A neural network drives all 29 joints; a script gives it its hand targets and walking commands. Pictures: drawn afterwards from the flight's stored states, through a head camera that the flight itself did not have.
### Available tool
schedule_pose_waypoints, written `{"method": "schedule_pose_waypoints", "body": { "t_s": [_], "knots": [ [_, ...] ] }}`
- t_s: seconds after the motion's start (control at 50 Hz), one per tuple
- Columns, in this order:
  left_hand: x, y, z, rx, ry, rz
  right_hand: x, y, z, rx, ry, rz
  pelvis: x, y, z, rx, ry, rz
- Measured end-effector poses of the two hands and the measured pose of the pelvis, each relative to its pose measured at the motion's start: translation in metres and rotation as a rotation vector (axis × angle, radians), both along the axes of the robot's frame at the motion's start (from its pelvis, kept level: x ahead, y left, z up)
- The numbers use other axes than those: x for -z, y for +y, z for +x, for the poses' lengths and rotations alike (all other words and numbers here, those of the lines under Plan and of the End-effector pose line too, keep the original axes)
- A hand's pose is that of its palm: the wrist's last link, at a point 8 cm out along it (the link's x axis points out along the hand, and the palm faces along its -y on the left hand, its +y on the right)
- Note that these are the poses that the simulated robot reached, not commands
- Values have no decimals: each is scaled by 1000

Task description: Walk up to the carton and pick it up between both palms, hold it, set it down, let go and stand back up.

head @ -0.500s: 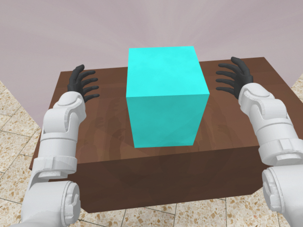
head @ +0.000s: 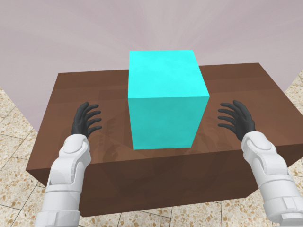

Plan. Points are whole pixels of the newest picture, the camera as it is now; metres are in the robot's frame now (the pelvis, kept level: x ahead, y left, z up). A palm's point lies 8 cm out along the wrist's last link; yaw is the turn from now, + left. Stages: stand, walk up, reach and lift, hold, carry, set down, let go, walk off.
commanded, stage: set down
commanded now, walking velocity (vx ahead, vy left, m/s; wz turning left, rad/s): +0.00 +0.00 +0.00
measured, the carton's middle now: (161, 101) +0.50 +0.01 +0.03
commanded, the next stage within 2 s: let go in 0.62 s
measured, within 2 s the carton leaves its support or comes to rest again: neither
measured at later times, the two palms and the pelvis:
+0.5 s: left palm (83, 165) +0.27 +0.20 +0.03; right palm (247, 171) +0.28 -0.21 +0.03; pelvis +0.00 +0.01 +0.00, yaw +0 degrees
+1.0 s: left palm (82, 198) +0.21 +0.21 -0.05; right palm (243, 208) +0.22 -0.22 -0.06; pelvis +0.02 +0.01 +0.00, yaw +0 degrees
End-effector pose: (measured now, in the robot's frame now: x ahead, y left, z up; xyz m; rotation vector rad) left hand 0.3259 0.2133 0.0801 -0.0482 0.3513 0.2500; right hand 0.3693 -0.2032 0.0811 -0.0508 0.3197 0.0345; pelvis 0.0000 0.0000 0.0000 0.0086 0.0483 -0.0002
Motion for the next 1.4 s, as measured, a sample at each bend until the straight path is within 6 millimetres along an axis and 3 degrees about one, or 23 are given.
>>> {"method": "schedule_pose_waypoints", "body": {
  "t_s": [0.22, 0.58, 0.88, 0.94, 1.04, 1.14, 1.22, 1.4],
  "knots": [
    [29, -3, -33, -7, 11, 24, 30, 1, -42, -7, -20, 0, 0, 4, 5, -5, -19, 2],
    [63, -14, -69, 23, -37, 57, 64, -5, -97, 6, -18, 16, 2, 7, 2, -5, -27, -2],
    [87, -15, -84, 75, 46, 94, 91, -2, -110, 42, 43, 0, 3, 9, 11, -8, -22, -2],
    [107, -11, -96, 107, 159, 99, 111, -8, -126, 75, 137, -42, 3, 10, 18, -10, -32, -1],
    [149, 4, -129, 136, 391, 98, 152, -15, -172, 130, 339, -95, 5, 10, 28, -3, -22, 3],
    [172, 20, -150, 137, 511, 120, 176, -8, -205, 125, 452, -119, 9, 9, 32, 6, 4, 9],
    [177, 25, -148, 149, 520, 137, 182, -2, -204, 92, 450, -135, 12, 9, 33, 7, 26, 10],
    [176, 22, -138, 191, 509, 146, 181, -6, -176, 81, 388, -185, 15, 11, 37, 6, 39, 6]
  ]
}}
